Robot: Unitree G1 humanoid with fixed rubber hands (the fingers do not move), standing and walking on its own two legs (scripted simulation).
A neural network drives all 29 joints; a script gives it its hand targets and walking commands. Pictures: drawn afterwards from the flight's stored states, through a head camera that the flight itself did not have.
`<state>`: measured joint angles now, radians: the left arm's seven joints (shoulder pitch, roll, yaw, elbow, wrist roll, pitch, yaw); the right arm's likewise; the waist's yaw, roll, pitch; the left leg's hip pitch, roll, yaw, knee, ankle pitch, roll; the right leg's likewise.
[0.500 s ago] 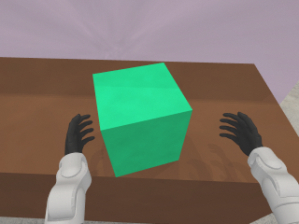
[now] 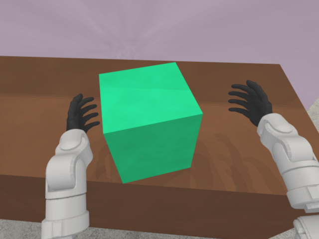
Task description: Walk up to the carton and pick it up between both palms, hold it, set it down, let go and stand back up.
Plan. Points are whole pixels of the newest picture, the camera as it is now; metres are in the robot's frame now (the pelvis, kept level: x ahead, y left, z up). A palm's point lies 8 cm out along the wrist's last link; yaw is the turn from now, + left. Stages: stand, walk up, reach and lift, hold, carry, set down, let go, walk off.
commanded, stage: reach and lift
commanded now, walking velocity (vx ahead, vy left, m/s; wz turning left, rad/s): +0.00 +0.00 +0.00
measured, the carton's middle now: (148, 124) +0.40 +0.10 +0.04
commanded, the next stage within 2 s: none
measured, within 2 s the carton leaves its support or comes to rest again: neither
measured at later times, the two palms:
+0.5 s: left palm (71, 103) +0.34 +0.26 +0.17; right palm (245, 83) +0.45 -0.14 +0.16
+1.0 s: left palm (75, 107) +0.36 +0.26 +0.14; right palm (232, 83) +0.48 -0.12 +0.14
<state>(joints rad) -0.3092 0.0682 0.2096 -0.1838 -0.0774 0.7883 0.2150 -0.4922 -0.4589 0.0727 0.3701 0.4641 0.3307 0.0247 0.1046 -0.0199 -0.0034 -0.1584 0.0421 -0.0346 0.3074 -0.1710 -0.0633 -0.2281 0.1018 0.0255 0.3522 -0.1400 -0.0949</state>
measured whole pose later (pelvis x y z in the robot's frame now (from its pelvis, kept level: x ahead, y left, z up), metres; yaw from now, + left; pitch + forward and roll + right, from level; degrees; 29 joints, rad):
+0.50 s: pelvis +0.01 +0.01 +0.00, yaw +1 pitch +6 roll +1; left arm -0.54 0.13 0.23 -0.03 -0.12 0.80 0.21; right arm -0.76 -0.49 0.11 0.58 0.49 0.36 0.03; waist 0.14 0.00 -0.06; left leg -0.25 0.03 -0.05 0.33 -0.18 -0.06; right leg -0.30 0.09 0.01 0.35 -0.14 -0.08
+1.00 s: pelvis +0.01 +0.01 +0.00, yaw +2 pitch +8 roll +0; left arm -0.59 0.08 0.24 0.17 -0.07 0.66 0.18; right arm -0.88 -0.47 0.12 0.82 0.44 0.26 0.07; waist 0.16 0.02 -0.06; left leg -0.30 0.03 -0.07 0.33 -0.18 -0.06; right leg -0.33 0.09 0.00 0.33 -0.13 -0.08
